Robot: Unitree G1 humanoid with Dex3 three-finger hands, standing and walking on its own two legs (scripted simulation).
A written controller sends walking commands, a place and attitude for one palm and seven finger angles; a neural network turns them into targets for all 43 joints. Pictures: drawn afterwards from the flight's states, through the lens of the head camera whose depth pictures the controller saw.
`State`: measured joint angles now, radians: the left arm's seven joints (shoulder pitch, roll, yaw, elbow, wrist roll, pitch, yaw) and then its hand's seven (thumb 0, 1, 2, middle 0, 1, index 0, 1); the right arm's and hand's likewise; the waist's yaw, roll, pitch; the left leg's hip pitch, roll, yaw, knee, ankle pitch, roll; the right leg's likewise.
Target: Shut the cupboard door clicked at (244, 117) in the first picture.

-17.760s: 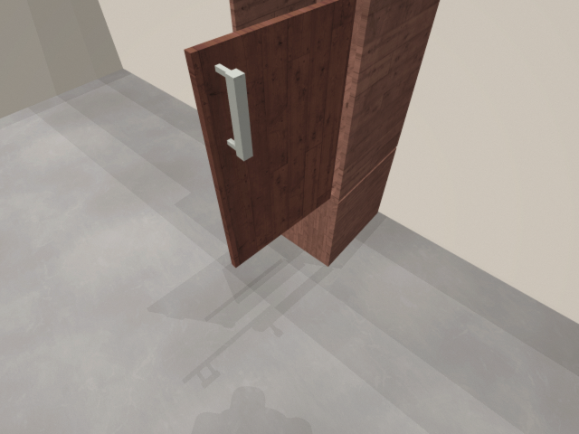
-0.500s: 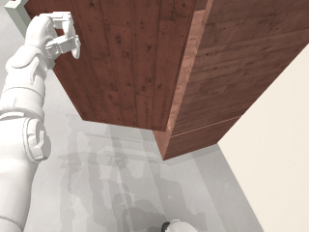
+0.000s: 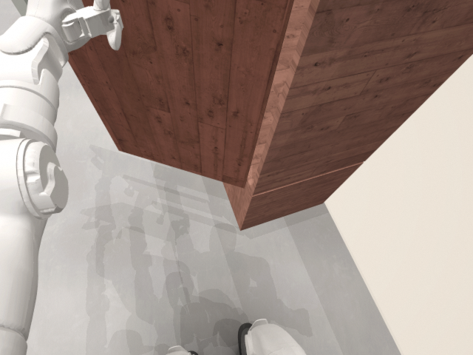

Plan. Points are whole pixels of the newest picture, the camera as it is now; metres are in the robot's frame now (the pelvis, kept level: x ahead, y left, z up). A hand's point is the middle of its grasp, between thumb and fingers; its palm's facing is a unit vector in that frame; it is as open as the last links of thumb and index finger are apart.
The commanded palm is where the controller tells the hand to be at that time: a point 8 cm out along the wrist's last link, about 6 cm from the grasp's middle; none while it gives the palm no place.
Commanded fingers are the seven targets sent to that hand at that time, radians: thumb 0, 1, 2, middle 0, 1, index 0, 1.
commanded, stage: pull the fist back off the door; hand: left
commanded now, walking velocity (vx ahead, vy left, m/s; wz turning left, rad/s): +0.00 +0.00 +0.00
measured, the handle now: out of the picture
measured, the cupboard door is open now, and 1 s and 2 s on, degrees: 54 49 49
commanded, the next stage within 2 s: draw the hand back to the body in 0.86 s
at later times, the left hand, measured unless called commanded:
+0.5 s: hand (108, 17) +0.55 +0.08 +0.19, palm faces +0.09 -1.00 -0.02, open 3.1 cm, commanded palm +0.50 +0.13 +0.17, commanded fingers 0.00 0.90 0.90 -1.30 -1.50 -1.30 -1.50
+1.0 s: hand (122, 61) +0.49 +0.07 +0.18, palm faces +0.07 -1.00 +0.01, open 3.1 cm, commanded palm +0.45 +0.13 +0.17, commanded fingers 0.00 0.90 0.90 -1.30 -1.50 -1.30 -1.50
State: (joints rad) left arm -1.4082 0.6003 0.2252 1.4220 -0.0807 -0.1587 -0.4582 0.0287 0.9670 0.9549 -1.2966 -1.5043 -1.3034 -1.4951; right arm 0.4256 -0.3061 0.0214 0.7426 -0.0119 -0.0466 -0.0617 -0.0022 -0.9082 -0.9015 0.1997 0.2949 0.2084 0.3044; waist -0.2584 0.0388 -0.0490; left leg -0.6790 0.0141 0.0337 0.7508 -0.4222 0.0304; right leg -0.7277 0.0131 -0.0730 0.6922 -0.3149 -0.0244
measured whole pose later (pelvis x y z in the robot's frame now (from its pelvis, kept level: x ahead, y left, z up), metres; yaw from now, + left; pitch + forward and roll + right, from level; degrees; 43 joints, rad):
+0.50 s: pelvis +0.01 -0.01 +0.01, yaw -3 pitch +16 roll -1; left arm -1.09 0.39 0.41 1.18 0.02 -0.26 0.06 0.02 0.90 0.90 -1.30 -1.50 -1.30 -1.49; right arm 0.50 -0.27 -0.01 0.67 -0.03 0.00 0.04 0.00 -0.91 -0.90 0.20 0.29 0.21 0.30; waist -0.18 0.07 -0.09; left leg -0.52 0.03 0.03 0.64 -0.39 0.01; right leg -0.59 0.06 -0.02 0.59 -0.27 -0.04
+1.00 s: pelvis -0.04 +0.00 +0.01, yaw -1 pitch +10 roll +0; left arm -1.13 0.26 0.27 1.26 -0.04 -0.20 0.13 0.02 0.89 0.90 -1.30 -1.50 -1.31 -1.49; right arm 0.32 -0.25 0.04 0.68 0.00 -0.08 0.00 0.00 -0.91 -0.90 0.20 0.29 0.21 0.30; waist -0.15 0.03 -0.05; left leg -0.49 -0.02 0.01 0.64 -0.34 0.03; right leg -0.55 0.01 -0.04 0.61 -0.24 -0.02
